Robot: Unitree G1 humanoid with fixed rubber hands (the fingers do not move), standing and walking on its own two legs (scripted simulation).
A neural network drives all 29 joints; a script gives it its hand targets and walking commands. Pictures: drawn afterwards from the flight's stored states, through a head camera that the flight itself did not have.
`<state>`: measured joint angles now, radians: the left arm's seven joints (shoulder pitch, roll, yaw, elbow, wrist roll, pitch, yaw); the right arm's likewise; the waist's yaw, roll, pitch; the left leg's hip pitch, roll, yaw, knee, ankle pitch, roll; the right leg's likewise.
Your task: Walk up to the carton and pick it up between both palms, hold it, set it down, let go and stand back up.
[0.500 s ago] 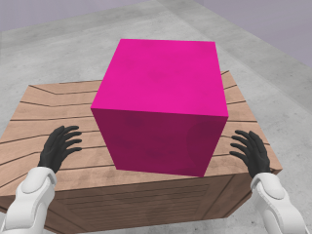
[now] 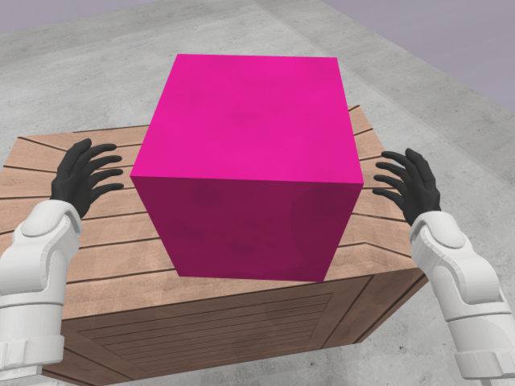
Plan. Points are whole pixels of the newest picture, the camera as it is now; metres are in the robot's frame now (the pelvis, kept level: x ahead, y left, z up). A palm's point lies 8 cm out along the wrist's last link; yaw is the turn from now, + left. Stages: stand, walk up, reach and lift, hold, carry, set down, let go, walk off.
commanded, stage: reach and lift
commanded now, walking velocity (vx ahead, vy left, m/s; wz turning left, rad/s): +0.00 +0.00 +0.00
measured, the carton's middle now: (253, 173) +0.46 +0.01 +0.04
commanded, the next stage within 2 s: none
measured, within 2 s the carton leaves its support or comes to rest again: neither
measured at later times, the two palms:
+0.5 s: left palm (56, 134) +0.40 +0.27 +0.20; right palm (428, 145) +0.38 -0.22 +0.17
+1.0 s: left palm (68, 103) +0.45 +0.26 +0.21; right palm (413, 110) +0.43 -0.22 +0.19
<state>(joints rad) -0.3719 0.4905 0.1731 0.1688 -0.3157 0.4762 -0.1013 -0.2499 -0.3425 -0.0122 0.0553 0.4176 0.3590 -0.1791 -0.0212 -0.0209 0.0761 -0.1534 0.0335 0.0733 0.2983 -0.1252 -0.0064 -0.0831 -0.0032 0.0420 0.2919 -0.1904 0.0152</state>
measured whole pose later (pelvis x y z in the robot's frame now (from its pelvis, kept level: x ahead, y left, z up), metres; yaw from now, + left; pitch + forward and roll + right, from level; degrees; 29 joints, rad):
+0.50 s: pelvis -0.01 +0.01 +0.00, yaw +1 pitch +2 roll -1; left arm -0.81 0.57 0.08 0.56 -0.36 0.55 -0.06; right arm -0.69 -0.40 -0.05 0.46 0.44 0.46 -0.10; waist -0.05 -0.02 -0.02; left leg -0.27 0.03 0.06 0.35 -0.12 0.01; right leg -0.18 -0.01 0.03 0.32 -0.17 0.02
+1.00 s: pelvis +0.00 +0.00 +0.00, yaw +2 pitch +6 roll -1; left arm -1.09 0.59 -0.02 0.95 -0.35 0.42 -0.10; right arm -0.98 -0.40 0.01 0.84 0.46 0.38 -0.10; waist -0.07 -0.02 -0.06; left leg -0.33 0.04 0.03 0.35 -0.12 -0.01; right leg -0.22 0.01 0.00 0.29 -0.17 0.01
